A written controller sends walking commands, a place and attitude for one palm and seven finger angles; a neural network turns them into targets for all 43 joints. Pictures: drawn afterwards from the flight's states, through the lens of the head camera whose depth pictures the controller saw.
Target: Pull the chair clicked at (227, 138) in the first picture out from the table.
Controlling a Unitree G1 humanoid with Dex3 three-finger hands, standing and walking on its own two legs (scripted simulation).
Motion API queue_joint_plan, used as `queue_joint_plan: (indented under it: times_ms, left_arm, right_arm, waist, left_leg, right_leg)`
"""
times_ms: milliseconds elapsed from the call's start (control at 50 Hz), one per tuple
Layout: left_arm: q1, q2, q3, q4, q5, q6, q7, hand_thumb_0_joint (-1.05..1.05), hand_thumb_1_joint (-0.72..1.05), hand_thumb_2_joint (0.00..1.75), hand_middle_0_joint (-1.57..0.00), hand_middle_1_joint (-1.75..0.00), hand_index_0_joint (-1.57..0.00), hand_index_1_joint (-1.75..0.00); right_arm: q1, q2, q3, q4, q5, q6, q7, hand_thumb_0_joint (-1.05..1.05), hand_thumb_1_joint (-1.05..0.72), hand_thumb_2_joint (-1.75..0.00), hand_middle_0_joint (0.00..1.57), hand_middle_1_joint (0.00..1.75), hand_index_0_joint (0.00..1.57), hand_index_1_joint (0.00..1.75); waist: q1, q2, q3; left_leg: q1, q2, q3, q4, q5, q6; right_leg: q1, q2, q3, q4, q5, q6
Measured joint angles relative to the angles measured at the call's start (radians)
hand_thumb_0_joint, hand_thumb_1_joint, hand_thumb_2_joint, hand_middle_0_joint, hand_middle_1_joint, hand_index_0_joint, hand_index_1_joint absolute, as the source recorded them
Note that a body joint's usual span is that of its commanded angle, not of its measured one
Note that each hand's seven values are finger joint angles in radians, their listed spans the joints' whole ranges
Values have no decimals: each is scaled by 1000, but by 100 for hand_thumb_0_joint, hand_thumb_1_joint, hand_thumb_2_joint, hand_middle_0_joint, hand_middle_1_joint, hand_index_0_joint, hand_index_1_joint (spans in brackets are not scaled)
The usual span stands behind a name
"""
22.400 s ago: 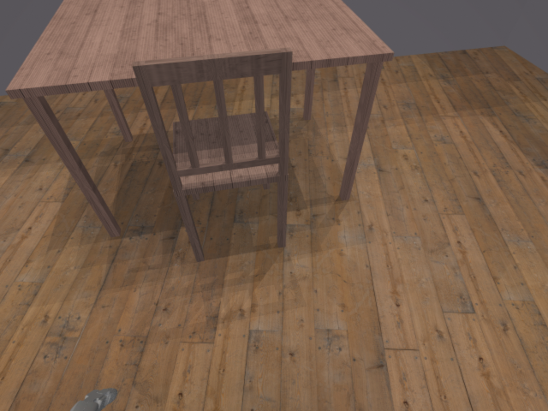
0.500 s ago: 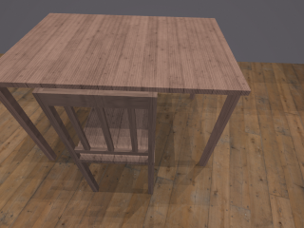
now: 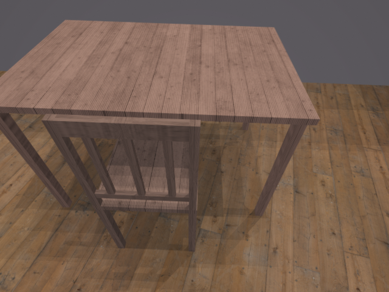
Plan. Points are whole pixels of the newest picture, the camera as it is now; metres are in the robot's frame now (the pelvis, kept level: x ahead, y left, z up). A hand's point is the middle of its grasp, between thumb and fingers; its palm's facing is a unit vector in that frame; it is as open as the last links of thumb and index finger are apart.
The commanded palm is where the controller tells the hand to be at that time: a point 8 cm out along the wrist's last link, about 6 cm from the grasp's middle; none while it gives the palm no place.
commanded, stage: look again from close up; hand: left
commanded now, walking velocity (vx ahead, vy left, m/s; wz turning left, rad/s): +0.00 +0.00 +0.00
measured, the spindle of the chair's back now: (135, 169) +0.48 +0.21 -0.11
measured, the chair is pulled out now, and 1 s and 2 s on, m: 0.00 0.00 0.00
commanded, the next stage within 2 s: raise the hand toward the chair's back in 0.12 s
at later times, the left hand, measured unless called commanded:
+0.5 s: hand (99, 261) +0.19 +0.21 -0.04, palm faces +0.13 -0.99 -0.04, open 8.2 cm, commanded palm +0.10 +0.27 -0.08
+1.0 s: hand (100, 278) +0.17 +0.21 -0.07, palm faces -0.01 -1.00 +0.00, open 12.3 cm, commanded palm +0.13 +0.27 -0.06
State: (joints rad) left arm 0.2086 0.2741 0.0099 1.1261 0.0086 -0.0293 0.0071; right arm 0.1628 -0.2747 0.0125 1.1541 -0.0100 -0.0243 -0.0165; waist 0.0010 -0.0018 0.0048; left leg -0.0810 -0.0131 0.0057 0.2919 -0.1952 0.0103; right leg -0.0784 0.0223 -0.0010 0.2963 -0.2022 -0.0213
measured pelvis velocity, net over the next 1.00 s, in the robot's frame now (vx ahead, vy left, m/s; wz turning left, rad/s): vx -0.05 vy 0.00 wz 0.01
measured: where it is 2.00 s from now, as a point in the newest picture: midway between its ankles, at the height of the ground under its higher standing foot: outside the picture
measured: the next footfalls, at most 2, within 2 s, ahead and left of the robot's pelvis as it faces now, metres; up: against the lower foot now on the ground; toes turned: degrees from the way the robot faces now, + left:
none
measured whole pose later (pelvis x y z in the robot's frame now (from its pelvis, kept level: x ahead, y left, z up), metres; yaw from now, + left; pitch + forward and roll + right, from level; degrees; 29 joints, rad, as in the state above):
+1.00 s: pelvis -0.05 +0.00 -0.11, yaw +1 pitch +16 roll -3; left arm 0.35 0.25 0.24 0.05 -0.32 -0.31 -0.37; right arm 0.21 -0.19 0.00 0.57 0.03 -0.22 -0.06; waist -0.01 0.03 -0.14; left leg -0.96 0.00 -0.04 1.20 -0.53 0.02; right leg -0.92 0.03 -0.06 1.15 -0.52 -0.03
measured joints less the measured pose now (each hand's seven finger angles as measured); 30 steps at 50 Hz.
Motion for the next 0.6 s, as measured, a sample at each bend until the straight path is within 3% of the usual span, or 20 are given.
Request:
queue_joint_plan:
  times_ms: [240, 260, 280, 340, 400, 460, 520, 560, 600]
  left_arm:
    - [0, 2, -2, -3, 2, -2, 9, 0, 91, 90, -20, -30, -20, -30]
    - [38, -10, 47, -137, -32, 35, 2, 1, 91, 90, -20, -30, -20, -30]
    - [82, -22, 86, -296, -59, 23, -3, 1, 91, 90, -20, -30, -21, -30]
    - [141, -54, 118, -612, -137, -83, 11, 2, 89, 89, -20, -30, -20, -30]
    - [91, -77, 157, -727, -193, -231, -38, 1, 85, 87, -19, -29, -20, -29]
    - [34, -71, 203, -724, -248, -423, -155, 1, 81, 85, -19, -28, -19, -29]
    - [38, -63, 217, -721, -286, -585, -313, 0, 75, 83, -18, -27, -18, -28]
    - [64, -62, 222, -730, -296, -635, -411, 0, 71, 81, -18, -27, -18, -27]
    - [102, -63, 226, -754, -313, -627, -466, 0, 66, 79, -18, -26, -18, -26]
  right_arm:
    - [3, -8, -1, -10, 2, 3, 4, 0, -90, -90, 20, 30, 20, 30]
    - [22, -7, -6, -62, 14, -3, -4, 0, -90, -90, 20, 30, 20, 30]
    - [51, -4, -10, -122, 23, -35, -19, 0, -90, -90, 20, 30, 20, 30]
    - [103, -2, -22, -237, 37, -132, -45, 1, -90, -90, 20, 30, 20, 30]
    - [94, 10, -35, -330, 26, -181, -46, 1, -90, -90, 20, 30, 20, 30]
    - [49, 40, -37, -410, 22, -214, -26, 1, -90, -90, 20, 30, 20, 30]
    - [16, 58, -39, -490, 19, -250, 5, 1, -90, -90, 20, 30, 20, 30]
    - [3, 52, -40, -540, 20, -263, 17, 1, -90, -90, 20, 30, 20, 30]
    - [-6, 42, -42, -574, 23, -263, 14, 1, -90, -90, 20, 30, 20, 30]
  waist:
    - [-2, 4, 5]
    - [-2, 5, 18]
    - [7, 3, 33]
    - [2, 20, 20]
    - [-22, 37, -31]
    - [-27, 16, -84]
    - [-22, -17, -115]
    - [-14, -29, -128]
    - [-2, -34, -138]
  left_leg:
    - [-22, 3, -3, 23, -4, 0]
    - [-35, 2, -3, 48, -14, 2]
    - [-38, -2, 0, 62, -20, 4]
    - [-89, -18, -13, 131, -44, 10]
    - [-227, -29, -27, 267, -90, 12]
    - [-415, -23, -11, 433, -142, 5]
    - [-596, -11, 2, 614, -217, -2]
    - [-698, -5, 1, 724, -243, -4]
    - [-777, -1, -4, 819, -297, -7]
  right_leg:
    - [-10, 3, -3, 2, 4, 2]
    - [-23, 2, -4, 25, -2, 3]
    - [-36, -2, -2, 57, -16, 1]
    - [-87, -18, -17, 146, -61, 3]
    - [-218, -31, -35, 279, -113, 7]
    - [-417, -25, -22, 459, -171, -1]
    - [-602, -14, -13, 636, -232, -8]
    - [-701, -8, -16, 738, -254, -12]
    - [-777, -4, -23, 826, -305, -16]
